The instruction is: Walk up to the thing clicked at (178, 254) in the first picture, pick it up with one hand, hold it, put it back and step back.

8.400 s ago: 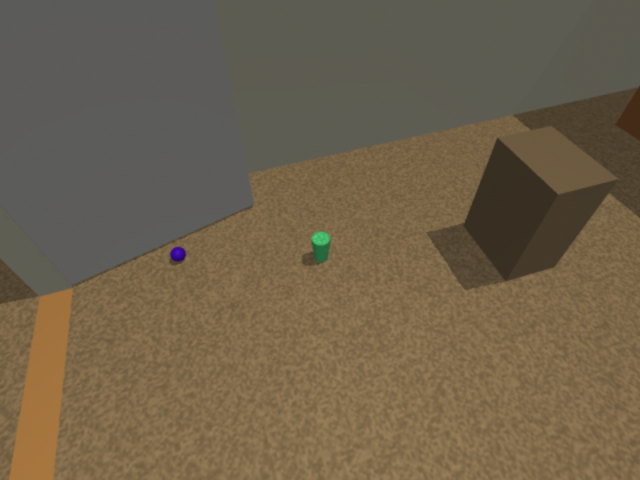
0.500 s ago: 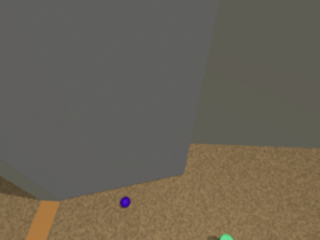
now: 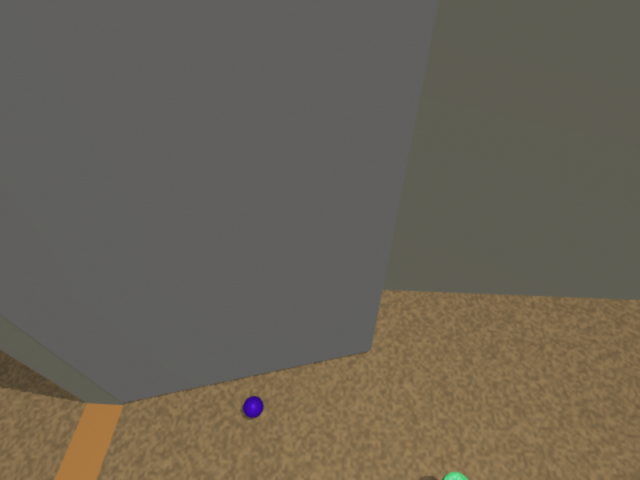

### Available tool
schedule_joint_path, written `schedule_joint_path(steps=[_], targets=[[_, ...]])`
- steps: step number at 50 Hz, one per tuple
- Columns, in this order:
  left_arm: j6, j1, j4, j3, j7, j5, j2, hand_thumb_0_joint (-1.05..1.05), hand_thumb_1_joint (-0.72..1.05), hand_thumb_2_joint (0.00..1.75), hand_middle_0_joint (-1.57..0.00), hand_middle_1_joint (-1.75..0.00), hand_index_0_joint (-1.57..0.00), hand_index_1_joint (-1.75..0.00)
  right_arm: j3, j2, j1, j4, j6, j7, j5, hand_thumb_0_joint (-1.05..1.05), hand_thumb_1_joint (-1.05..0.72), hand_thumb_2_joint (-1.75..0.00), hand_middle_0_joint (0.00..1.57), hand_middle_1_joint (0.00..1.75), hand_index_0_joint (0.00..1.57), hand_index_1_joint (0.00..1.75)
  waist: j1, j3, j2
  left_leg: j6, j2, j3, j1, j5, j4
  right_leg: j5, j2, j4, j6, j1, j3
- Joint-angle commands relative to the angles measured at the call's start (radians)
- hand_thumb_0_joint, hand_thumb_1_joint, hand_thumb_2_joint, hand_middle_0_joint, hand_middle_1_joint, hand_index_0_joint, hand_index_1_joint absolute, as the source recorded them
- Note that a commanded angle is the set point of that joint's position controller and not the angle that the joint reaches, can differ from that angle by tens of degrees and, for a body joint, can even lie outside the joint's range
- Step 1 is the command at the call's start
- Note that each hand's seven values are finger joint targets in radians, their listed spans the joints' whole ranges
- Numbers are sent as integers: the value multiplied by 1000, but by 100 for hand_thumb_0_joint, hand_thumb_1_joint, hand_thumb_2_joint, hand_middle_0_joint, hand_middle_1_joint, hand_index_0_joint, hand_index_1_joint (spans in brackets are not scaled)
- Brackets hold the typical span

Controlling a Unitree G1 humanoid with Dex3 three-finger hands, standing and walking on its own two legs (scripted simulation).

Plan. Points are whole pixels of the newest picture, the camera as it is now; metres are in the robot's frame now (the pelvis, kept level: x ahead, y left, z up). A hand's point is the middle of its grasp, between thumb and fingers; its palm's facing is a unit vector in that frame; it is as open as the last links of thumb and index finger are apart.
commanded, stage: walk up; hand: left
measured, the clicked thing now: (253, 406) +0.41 +0.25 -0.75
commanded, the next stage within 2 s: stand in 0.40 s
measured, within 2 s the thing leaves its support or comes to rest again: neither
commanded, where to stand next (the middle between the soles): +0.01 +0.01 m, yaw -1 degrees
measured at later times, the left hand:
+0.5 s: hand out of the picture +0.09 +0.25 -0.15, palm faces -0.02 -0.94 -0.33, open 7.4 cm
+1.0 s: hand out of the picture +0.11 +0.25 -0.15, palm faces -0.02 -0.94 -0.34, open 7.4 cm
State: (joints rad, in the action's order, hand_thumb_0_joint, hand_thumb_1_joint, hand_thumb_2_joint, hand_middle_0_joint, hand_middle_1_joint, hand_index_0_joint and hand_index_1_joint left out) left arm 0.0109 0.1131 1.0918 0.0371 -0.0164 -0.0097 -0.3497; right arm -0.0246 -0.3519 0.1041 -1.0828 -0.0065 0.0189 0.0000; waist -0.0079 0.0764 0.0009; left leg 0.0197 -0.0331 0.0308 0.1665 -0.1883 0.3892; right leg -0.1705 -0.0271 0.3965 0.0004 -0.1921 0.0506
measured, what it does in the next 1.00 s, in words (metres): stands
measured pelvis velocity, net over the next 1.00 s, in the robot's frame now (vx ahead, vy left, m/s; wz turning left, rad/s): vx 0.04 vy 0.00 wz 0.00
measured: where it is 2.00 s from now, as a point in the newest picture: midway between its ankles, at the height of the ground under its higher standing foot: outside the picture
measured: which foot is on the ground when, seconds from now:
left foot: down 0.00-1.00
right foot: down 0.00-1.00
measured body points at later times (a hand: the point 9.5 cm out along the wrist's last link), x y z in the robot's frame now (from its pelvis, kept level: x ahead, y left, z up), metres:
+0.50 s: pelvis +0.01 +0.00 +0.00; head +0.02 +0.00 +0.45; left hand +0.09 +0.30 -0.13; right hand +0.08 -0.30 -0.13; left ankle +0.01 +0.13 -0.74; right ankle +0.03 -0.12 -0.74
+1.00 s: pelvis +0.04 +0.00 +0.00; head +0.04 +0.00 +0.45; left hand +0.11 +0.30 -0.13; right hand +0.11 -0.30 -0.13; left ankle +0.01 +0.13 -0.74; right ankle +0.03 -0.12 -0.74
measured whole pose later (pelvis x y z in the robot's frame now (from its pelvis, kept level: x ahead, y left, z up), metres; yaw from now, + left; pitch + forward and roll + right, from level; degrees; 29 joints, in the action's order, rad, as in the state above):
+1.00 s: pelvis +0.04 +0.00 +0.00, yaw +0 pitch -2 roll +0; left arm -0.02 0.12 1.12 0.00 0.00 -0.01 -0.35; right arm 0.00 -0.35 0.11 -1.12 0.01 0.01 -0.01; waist 0.00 0.04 0.00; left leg 0.02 -0.03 0.04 0.07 -0.20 0.31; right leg -0.19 -0.02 0.32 0.01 -0.10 0.05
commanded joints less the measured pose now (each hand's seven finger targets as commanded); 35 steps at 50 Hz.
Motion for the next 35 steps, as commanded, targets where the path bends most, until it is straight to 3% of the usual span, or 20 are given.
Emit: schedule_joint_path(steps=[1, 19, 20, 22, 25, 29, 35], targets=[[-20, -41, -66, 39, 13, -4, -213, 0, 90, 90, -20, -30, -20, -30, -39, -216, -18, 61, 16, -16, -1, 0, -90, -90, 20, 30, 20, 30, 10, -93, -11, -43, -98, -103, -13, 41, -76, 41, -112, -88, -42, 19, -125], [-18, -52, -74, 38, 11, -1, -218, 0, 90, 90, -20, -30, -20, -30, -36, -223, -17, 66, 19, -17, -4, 0, -90, -90, 20, 30, 20, 30, 5, -106, 8, -41, -104, -105, 8, 55, -84, 78, -107, -65, -40, 60, -119], [-23, -34, -52, 18, 9, -6, -197, 0, 90, 90, -20, -30, -20, -30, -18, -196, -15, 47, 22, -19, -16, 0, -90, -90, 20, 30, 20, 30, 2, -157, 22, -39, -108, -107, -18, -85, -133, -78, -118, -120, -32, 77, -128], [-31, -56, -52, 18, 10, -14, -216, 0, 90, 90, -20, -30, -20, -30, -20, -202, -27, 46, 25, -18, -21, 0, -90, -90, 20, 30, 20, 30, 8, -90, -5, -37, -95, -104, -7, -98, -131, -143, -116, -147, -29, 33, -140], [-38, -50, -46, 14, 11, -9, -220, 0, 90, 90, -20, -30, -20, -30, -21, -212, -11, 35, 32, -16, -18, 0, -90, -90, 20, 30, 20, 30, 12, -66, -1, -37, -101, -101, -21, -32, -132, -92, -116, -147, -26, 22, -132], [-50, -32, -38, 12, 15, -4, -220, 0, 90, 90, -20, -30, -20, -30, -23, -210, -9, 31, 40, -18, -17, 0, -90, -90, 20, 30, 20, 30, 7, -100, -9, -35, -109, -100, -55, 83, -123, 69, -115, -125, -22, 66, -117], [-48, -32, -33, 7, 19, -1, -216, 0, 90, 90, -20, -30, -20, -30, -18, -207, -1, 20, 39, -23, -16, 0, -90, -90, 20, 30, 20, 30, 11, -95, 0, -25, -111, -91, -63, 126, -127, 134, -115, -117, -19, 86, -111]])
